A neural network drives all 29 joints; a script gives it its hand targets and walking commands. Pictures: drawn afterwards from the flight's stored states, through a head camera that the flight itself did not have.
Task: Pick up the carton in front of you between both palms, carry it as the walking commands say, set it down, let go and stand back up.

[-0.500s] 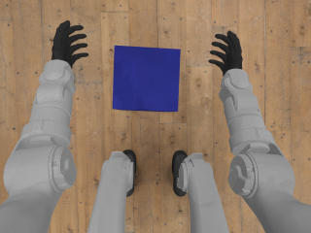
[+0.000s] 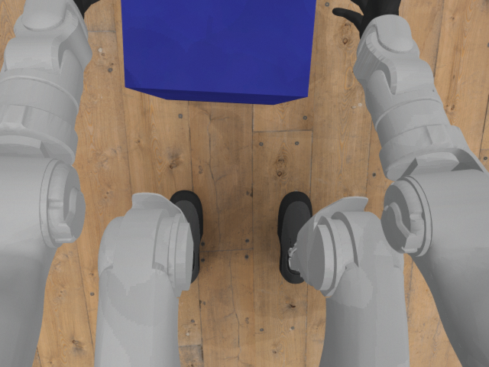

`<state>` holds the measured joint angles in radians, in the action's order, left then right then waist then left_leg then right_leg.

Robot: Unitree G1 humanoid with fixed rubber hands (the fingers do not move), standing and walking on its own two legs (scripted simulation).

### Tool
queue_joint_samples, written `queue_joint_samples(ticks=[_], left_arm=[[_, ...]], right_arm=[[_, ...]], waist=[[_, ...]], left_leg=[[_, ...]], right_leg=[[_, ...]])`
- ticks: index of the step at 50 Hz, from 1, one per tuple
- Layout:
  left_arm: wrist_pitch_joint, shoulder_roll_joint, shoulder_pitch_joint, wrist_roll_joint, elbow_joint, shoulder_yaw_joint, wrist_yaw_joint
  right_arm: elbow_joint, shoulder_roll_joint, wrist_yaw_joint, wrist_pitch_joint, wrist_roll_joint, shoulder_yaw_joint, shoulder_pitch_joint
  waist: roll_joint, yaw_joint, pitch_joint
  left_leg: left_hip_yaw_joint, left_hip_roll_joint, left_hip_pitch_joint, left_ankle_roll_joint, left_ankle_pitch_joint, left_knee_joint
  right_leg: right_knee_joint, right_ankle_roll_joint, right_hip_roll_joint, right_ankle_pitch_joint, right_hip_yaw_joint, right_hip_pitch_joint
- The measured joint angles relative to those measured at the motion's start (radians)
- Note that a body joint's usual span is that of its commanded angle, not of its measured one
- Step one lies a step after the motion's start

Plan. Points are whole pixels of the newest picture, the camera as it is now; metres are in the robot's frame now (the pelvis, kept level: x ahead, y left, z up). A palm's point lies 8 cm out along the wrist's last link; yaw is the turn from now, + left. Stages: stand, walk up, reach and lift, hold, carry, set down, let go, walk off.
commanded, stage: reach and lift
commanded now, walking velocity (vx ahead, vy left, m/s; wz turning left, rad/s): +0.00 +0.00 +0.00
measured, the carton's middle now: (221, 28) +0.54 +0.06 -0.26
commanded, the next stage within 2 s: none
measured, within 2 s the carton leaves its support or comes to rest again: leaves its support in 0.90 s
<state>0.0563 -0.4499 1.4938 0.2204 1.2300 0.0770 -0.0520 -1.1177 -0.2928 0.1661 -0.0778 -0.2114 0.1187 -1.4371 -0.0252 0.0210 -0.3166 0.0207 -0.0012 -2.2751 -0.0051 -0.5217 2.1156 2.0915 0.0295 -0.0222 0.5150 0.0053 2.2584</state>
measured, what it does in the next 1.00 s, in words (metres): stands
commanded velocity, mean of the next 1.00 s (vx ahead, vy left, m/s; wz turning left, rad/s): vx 0.00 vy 0.00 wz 0.00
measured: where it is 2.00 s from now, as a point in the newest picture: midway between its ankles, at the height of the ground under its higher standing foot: (242, 252)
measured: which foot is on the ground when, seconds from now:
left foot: down 0.00-1.00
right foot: down 0.00-1.00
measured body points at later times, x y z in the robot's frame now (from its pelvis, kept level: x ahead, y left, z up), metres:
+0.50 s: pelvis +0.01 +0.00 -0.02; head +0.37 +0.04 +0.23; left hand +0.55 +0.22 -0.20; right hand +0.57 -0.12 -0.20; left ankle +0.12 +0.12 -0.35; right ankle +0.13 -0.12 -0.35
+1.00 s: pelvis +0.01 +0.00 -0.03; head +0.35 +0.04 +0.25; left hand +0.55 +0.20 -0.17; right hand +0.57 -0.10 -0.16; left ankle +0.12 +0.12 -0.35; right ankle +0.13 -0.13 -0.35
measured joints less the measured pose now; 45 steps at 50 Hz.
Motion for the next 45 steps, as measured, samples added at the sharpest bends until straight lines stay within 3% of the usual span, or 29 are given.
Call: queue_joint_samples(ticks=[11, 21, 28, 30, 33, 38, 42, 45], left_arm=[[-0.029, 0.006, -0.004, 0.066, -0.062, -0.049, -0.035], [-0.027, 0.042, -0.03, 0.031, -0.028, -0.046, -0.022], [-0.036, 0.076, 0.01, 0.025, -0.01, -0.065, -0.021], [-0.041, 0.084, 0.025, 0.016, -0.007, -0.052, -0.047], [-0.039, 0.079, 0.049, 0.014, 0.01, -0.062, -0.044], [0.011, 0.084, 0.082, -0.045, 0.023, -0.015, -0.036], [0.066, 0.09, 0.046, -0.072, -0.047, 0.019, -0.023], [0.11, 0.105, -0.003, -0.068, -0.122, 0.014, -0.03]], right_arm=[[0.018, -0.043, 0.009, 0.033, -0.074, -0.091, -0.035], [-0.039, 0.008, -0.002, 0.046, -0.012, -0.023, 0.003], [-0.031, 0.033, -0.003, 0.054, -0.027, -0.057, -0.027], [-0.028, 0.045, 0.023, 0.055, -0.018, -0.048, -0.041], [-0.036, 0.047, 0.036, 0.057, -0.011, -0.035, -0.057], [-0.04, 0.059, 0.022, 0.009, 0.061, 0.058, -0.08], [0.006, 0.067, 0.003, -0.035, 0.088, 0.094, -0.056], [0.04, 0.062, 0.019, -0.072, 0.077, 0.08, -0.038]], waist=[[-0.002, 0.019, -0.107], [-0.007, 0.017, -0.017], [-0.009, 0.018, -0.038], [-0.01, 0.02, -0.053], [-0.014, 0.022, -0.071], [-0.023, 0.024, -0.082], [-0.023, 0.027, -0.072], [-0.027, 0.03, -0.05]], left_leg=[[-0.019, -0.013, -0.004, -0.016, -0.042, 0.105], [-0.009, 0.006, -0.01, -0.004, -0.044, 0.083], [-0.006, 0.001, -0.01, -0.003, -0.028, 0.066], [-0.006, -0.002, -0.005, -0.003, -0.026, 0.064], [-0.007, -0.005, 0.003, -0.003, -0.022, 0.064], [-0.008, -0.005, 0.003, -0.004, -0.022, 0.085], [-0.012, -0.012, -0.007, -0.01, -0.031, 0.112], [-0.016, -0.014, -0.016, -0.011, -0.036, 0.123]], right_leg=[[0.103, 0.016, -0.014, 0.035, -0.018, 0.01], [0.088, 0.006, 0.004, 0.051, -0.009, 0.008], [0.068, 0.005, -0.002, 0.03, -0.006, 0.01], [0.065, 0.005, -0.005, 0.025, -0.007, 0.007], [0.065, 0.004, -0.008, 0.019, -0.008, 0.002], [0.087, 0.004, -0.012, 0.018, -0.009, 0.003], [0.111, 0.007, -0.02, 0.022, -0.014, 0.017], [0.123, 0.01, -0.024, 0.025, -0.018, 0.027]])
